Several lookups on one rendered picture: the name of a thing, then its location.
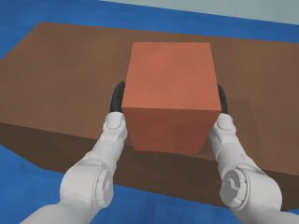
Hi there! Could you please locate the pedestal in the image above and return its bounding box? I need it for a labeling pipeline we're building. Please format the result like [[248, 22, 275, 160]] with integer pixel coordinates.
[[0, 21, 299, 212]]

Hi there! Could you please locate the carton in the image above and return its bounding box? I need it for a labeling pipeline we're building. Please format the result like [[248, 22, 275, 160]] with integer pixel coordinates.
[[121, 42, 221, 154]]

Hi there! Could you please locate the left robot hand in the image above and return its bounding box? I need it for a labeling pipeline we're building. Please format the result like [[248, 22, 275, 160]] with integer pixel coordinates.
[[109, 81, 126, 113]]

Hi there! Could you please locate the robot right forearm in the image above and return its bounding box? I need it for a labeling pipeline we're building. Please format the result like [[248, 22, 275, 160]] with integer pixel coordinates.
[[208, 113, 282, 202]]

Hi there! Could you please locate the right robot hand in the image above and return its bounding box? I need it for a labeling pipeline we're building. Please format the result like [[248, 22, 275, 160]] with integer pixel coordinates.
[[217, 84, 228, 115]]

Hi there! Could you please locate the right robot upper arm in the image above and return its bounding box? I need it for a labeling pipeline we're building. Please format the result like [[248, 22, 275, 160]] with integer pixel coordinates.
[[220, 168, 299, 224]]

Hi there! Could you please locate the robot left forearm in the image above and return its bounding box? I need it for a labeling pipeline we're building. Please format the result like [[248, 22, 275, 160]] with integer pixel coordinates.
[[60, 111, 128, 198]]

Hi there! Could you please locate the left robot upper arm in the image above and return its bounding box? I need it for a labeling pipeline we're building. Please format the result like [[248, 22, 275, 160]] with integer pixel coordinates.
[[20, 165, 114, 224]]

